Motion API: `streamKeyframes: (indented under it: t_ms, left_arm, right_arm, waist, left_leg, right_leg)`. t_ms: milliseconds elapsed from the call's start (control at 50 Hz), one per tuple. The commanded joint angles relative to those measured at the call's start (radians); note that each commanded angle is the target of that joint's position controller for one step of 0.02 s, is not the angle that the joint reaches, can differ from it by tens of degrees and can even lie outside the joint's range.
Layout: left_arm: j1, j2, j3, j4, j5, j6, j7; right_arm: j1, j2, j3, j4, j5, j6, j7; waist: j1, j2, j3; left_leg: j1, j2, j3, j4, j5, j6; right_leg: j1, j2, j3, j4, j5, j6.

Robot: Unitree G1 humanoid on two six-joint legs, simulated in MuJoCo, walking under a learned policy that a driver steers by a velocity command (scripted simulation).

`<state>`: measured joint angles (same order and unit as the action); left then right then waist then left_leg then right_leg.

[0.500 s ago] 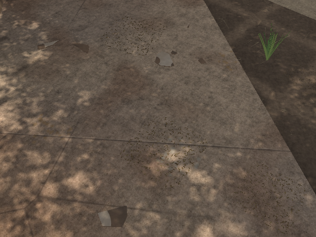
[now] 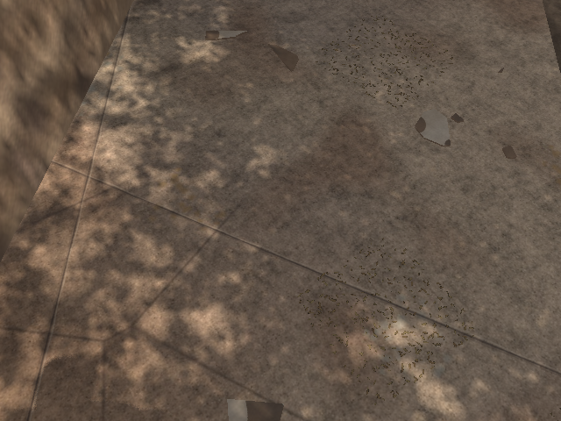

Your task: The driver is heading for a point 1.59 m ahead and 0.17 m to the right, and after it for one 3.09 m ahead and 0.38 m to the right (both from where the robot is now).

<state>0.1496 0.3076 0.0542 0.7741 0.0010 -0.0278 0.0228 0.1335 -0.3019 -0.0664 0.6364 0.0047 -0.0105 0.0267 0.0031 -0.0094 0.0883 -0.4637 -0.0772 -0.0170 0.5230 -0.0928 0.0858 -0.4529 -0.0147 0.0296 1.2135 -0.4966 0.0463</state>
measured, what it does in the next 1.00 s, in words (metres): steps to the right: right foot, then right foot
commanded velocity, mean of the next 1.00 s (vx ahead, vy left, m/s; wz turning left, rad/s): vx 0.03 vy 0.00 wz -0.16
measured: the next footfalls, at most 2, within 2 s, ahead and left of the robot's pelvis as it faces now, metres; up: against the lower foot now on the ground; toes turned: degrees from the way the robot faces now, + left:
right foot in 0.32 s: +0.12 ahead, -0.17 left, +0.00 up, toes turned +5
right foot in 0.86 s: +0.08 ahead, -0.20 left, +0.00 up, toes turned -14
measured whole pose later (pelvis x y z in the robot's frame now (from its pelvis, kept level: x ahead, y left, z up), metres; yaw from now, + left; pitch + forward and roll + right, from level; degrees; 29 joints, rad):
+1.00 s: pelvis +0.06 -0.10 +0.01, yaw -14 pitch +2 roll +2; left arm 0.19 0.26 0.04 0.65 0.02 0.01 0.00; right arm 0.15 -0.31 -0.09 0.76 0.00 0.04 -0.04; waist -0.01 0.04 0.04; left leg -0.50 0.05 0.00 1.05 -0.45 -0.06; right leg -0.30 0.01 -0.01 0.54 -0.27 -0.05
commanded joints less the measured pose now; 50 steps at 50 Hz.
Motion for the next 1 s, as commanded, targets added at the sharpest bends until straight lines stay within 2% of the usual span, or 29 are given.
streamKeyframes:
  t_ms: [20, 80, 200, 260, 300, 320, 340, 360, 400, 440, 500, 540, 580, 600, 620, 640, 660, 680, 740, 800, 840, 860, 880, 900, 920, 940, 960, 980, 1000]
  left_arm:
    - [0.091, 0.115, 0.033, -0.045, 0.008, 0.017, 0.015]
    - [0.100, 0.083, 0.025, -0.037, 0.011, 0.024, 0.025]
    - [0.026, 0.070, 0.017, -0.058, 0.003, 0.036, 0.025]
    - [0.055, 0.042, 0.006, -0.038, 0.002, 0.022, 0.008]
    - [0.073, 0.035, 0.002, -0.029, 0.011, 0.014, -0.006]
    - [0.055, 0.090, 0.009, -0.048, 0.024, 0.012, -0.007]
    - [0.014, 0.174, 0.024, -0.070, 0.020, 0.014, -0.002]
    - [-0.006, 0.148, 0.025, -0.058, 0.016, 0.015, -0.008]
    - [-0.005, 0.119, 0.022, -0.064, 0.011, 0.010, -0.012]
    - [0.010, 0.145, 0.032, -0.074, -0.001, 0.006, -0.009]
    - [0.037, 0.140, 0.038, -0.094, -0.011, 0.018, 0.004]
    - [0.035, 0.131, 0.041, -0.116, -0.014, 0.029, 0.009]
    - [0.032, 0.103, 0.037, -0.141, -0.017, 0.037, 0.009]
    - [0.041, 0.085, 0.033, -0.151, -0.018, 0.041, 0.007]
    - [0.051, 0.082, 0.035, -0.157, -0.015, 0.044, 0.002]
    - [0.029, 0.116, 0.049, -0.165, -0.012, 0.048, -0.003]
    - [0.034, 0.125, 0.059, -0.161, -0.018, 0.056, -0.006]
    - [0.047, 0.102, 0.055, -0.155, -0.023, 0.065, -0.007]
    - [0.025, 0.049, 0.032, -0.167, -0.022, 0.075, -0.018]
    - [0.030, 0.071, 0.038, -0.189, -0.027, 0.075, -0.042]
    - [0.104, 0.075, 0.047, -0.166, -0.016, 0.077, -0.045]
    - [0.121, 0.112, 0.058, -0.164, -0.006, 0.076, -0.036]
    - [0.131, 0.235, 0.080, -0.196, 0.001, 0.073, -0.016]
    - [0.126, 0.237, 0.070, -0.221, 0.038, 0.053, -0.025]
    - [0.111, 0.203, 0.061, -0.214, 0.048, 0.033, -0.032]
    - [0.057, 0.160, 0.048, -0.203, 0.036, 0.021, -0.031]
    - [0.008, 0.109, 0.032, -0.200, 0.024, 0.017, -0.026]
    - [-0.028, 0.064, 0.013, -0.191, 0.017, 0.013, -0.021]
    - [-0.032, 0.027, -0.002, -0.177, 0.022, 0.009, -0.016]
  right_arm:
    - [0.002, -0.138, -0.041, -0.080, -0.014, -0.002, -0.017]
    - [0.013, -0.143, -0.041, -0.070, -0.017, -0.005, -0.031]
    - [-0.004, -0.124, -0.027, -0.052, -0.021, 0.017, -0.044]
    - [-0.001, -0.054, 0.004, -0.019, -0.032, 0.015, -0.035]
    - [0.036, -0.033, 0.017, 0.017, -0.029, 0.010, -0.028]
    - [0.068, -0.035, 0.017, 0.027, -0.036, 0.003, -0.029]
    - [0.126, -0.056, 0.008, 0.029, -0.045, -0.004, -0.030]
    - [0.080, -0.053, 0.005, 0.022, -0.045, -0.006, -0.037]
    - [-0.013, -0.079, -0.009, 0.007, -0.032, 0.005, -0.052]
    - [-0.001, -0.072, -0.015, 0.005, -0.030, 0.019, -0.057]
    - [0.004, -0.052, -0.023, 0.003, -0.023, 0.015, -0.055]
    - [0.020, -0.055, -0.033, 0.004, -0.020, 0.013, -0.053]
    - [0.055, -0.081, -0.046, 0.010, -0.021, 0.016, -0.053]
    - [0.084, -0.107, -0.053, 0.015, -0.023, 0.016, -0.055]
    - [0.066, -0.118, -0.053, 0.008, -0.025, 0.012, -0.060]
    - [0.077, -0.107, -0.046, -0.001, -0.030, 0.004, -0.066]
    - [0.052, -0.104, -0.042, -0.009, -0.029, -0.002, -0.072]
    - [0.004, -0.110, -0.043, -0.013, -0.020, -0.004, -0.074]
    - [-0.042, -0.140, -0.053, -0.004, -0.013, 0.009, -0.074]
    - [-0.013, -0.157, -0.061, 0.012, 0.001, 0.025, -0.069]
    - [-0.001, -0.146, -0.055, 0.030, 0.025, 0.029, -0.063]
    - [0.055, -0.104, -0.044, 0.057, 0.020, 0.027, -0.056]
    - [0.072, -0.029, -0.016, 0.029, -0.039, 0.025, -0.045]
    - [-0.028, -0.078, -0.030, -0.001, -0.030, 0.022, -0.055]
    - [-0.064, -0.114, -0.041, 0.002, -0.004, 0.027, -0.063]
    - [-0.038, -0.109, -0.042, 0.024, 0.004, 0.033, -0.066]
    - [-0.003, -0.098, -0.042, 0.063, -0.002, 0.039, -0.071]
    - [0.029, -0.088, -0.040, 0.087, -0.008, 0.044, -0.071]
    - [0.061, -0.073, -0.036, 0.110, -0.004, 0.045, -0.066]
  waist:
    - [0.028, 0.084, -0.213]
    - [0.024, 0.093, -0.245]
    - [-0.015, 0.145, -0.203]
    - [-0.013, 0.140, -0.202]
    - [0.007, 0.111, -0.167]
    - [-0.019, 0.050, -0.144]
    - [-0.089, -0.102, -0.125]
    - [-0.078, -0.197, -0.109]
    - [-0.038, -0.174, -0.085]
    - [-0.029, -0.176, -0.083]
    - [-0.013, -0.129, -0.109]
    - [-0.011, -0.074, -0.128]
    - [-0.014, 0.049, -0.141]
    - [-0.016, 0.144, -0.155]
    - [-0.010, 0.238, -0.170]
    - [-0.031, 0.204, -0.172]
    - [-0.015, 0.125, -0.167]
    - [0.008, 0.093, -0.147]
    - [0.000, 0.134, -0.138]
    - [-0.012, 0.171, -0.187]
    - [0.024, 0.137, -0.199]
    - [0.017, 0.033, -0.176]
    - [-0.019, -0.297, -0.179]
    - [0.050, -0.257, -0.211]
    - [0.057, -0.160, -0.188]
    - [0.020, -0.127, -0.164]
    - [-0.002, -0.095, -0.168]
    - [-0.024, -0.107, -0.166]
    - [-0.039, -0.116, -0.178]
  left_leg:
    - [0.203, 0.251, -0.327, -0.206, 0.221, 0.179]
    - [0.177, 0.242, -0.280, -0.196, 0.287, 0.182]
    - [0.126, 0.218, -0.302, -0.227, -0.122, 0.146]
    - [0.133, 0.228, -0.282, -0.195, -0.177, 0.125]
    - [0.104, 0.189, -0.240, -0.157, -0.233, 0.058]
    - [0.095, 0.145, -0.207, -0.096, -0.256, 0.004]
    - [0.087, 0.056, -0.116, -0.017, -0.290, -0.040]
    - [0.185, 0.034, -0.043, -0.006, -0.204, -0.076]
    - [0.247, 0.046, -0.031, 0.018, -0.133, -0.073]
    - [0.239, 0.047, -0.023, 0.032, -0.130, -0.064]
    - [0.242, 0.055, -0.010, 0.034, -0.113, -0.054]
    - [0.273, 0.085, -0.024, 0.009, -0.093, -0.038]
    - [0.331, 0.180, -0.115, -0.076, -0.074, 0.016]
    - [0.368, 0.299, -0.235, -0.148, -0.015, 0.085]
    - [0.379, 0.435, -0.348, -0.187, 0.102, 0.171]
    - [0.375, 0.507, -0.393, -0.202, 0.221, 0.235]
    - [0.357, 0.503, -0.348, -0.196, 0.257, 0.235]
    - [0.337, 0.456, -0.261, -0.196, 0.219, 0.192]
    - [0.278, 0.346, -0.054, -0.184, 0.224, 0.121]
    - [0.316, 0.360, 0.001, -0.135, 0.245, 0.110]
    - [0.267, 0.340, 0.035, -0.044, 0.150, 0.056]
    - [0.163, 0.291, 0.100, 0.077, 0.002, -0.020]
    - [-0.110, 0.166, 0.183, 0.387, -0.492, -0.137]
    - [-0.176, 0.104, 0.030, 0.566, -0.608, -0.157]
    - [-0.176, 0.121, -0.016, 0.639, -0.550, -0.151]
    - [-0.173, 0.137, -0.031, 0.628, -0.467, -0.141]
    - [-0.152, 0.153, -0.043, 0.601, -0.395, -0.144]
    - [-0.090, 0.155, -0.043, 0.584, -0.323, -0.154]
    - [-0.023, 0.150, -0.043, 0.563, -0.272, -0.163]
  right_leg:
    - [-0.076, -0.030, 0.043, -0.048, 0.080, 0.010]
    - [-0.045, -0.026, 0.033, -0.153, 0.116, 0.033]
    - [0.025, -0.036, 0.033, -0.363, 0.193, 0.038]
    - [0.150, -0.045, 0.017, -0.535, 0.215, 0.019]
    - [0.269, -0.025, -0.007, -0.749, 0.342, -0.018]
    - [0.274, -0.099, 0.090, -0.784, 0.443, -0.053]
    - [0.239, -0.179, 0.184, -0.786, 0.538, -0.113]
    - [0.103, -0.187, 0.238, -0.846, 0.351, -0.162]
    - [0.049, -0.148, 0.246, -0.867, 0.266, -0.134]
    - [0.066, -0.138, 0.261, -0.847, 0.308, -0.132]
    - [0.083, -0.117, 0.280, -0.792, 0.366, -0.143]
    - [0.057, -0.084, 0.265, -0.736, 0.367, -0.132]
    - [-0.022, -0.014, 0.182, -0.612, 0.299, -0.087]
    - [-0.071, 0.033, 0.107, -0.492, 0.223, -0.055]
    - [-0.110, 0.041, 0.036, -0.325, 0.008, -0.031]
    - [-0.157, 0.009, 0.042, -0.117, -0.123, -0.012]
    - [-0.169, -0.011, 0.059, -0.012, -0.120, -0.003]
    - [-0.165, -0.039, 0.063, -0.040, -0.072, 0.001]
    - [-0.038, -0.049, -0.022, -0.245, 0.041, 0.009]
    - [0.078, -0.020, -0.080, -0.459, 0.121, -0.009]
    - [0.230, 0.032, -0.117, -0.692, 0.281, -0.053]
    - [0.332, 0.010, -0.034, -0.797, 0.418, -0.089]
    - [0.474, -0.288, 0.357, -0.829, 0.809, -0.201]
    - [0.355, -0.404, 0.464, -0.854, 0.858, -0.380]
    - [0.320, -0.349, 0.392, -0.870, 0.756, -0.373]
    - [0.305, -0.289, 0.307, -0.869, 0.658, -0.315]
    - [0.306, -0.246, 0.249, -0.865, 0.595, -0.265]
    - [0.271, -0.217, 0.187, -0.867, 0.644, -0.246]
    - [0.250, -0.195, 0.138, -0.872, 0.671, -0.236]
Over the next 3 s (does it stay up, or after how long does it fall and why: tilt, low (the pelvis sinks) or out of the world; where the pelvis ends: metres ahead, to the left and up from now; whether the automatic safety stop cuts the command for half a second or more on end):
stays up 0.34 -0.18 -0.01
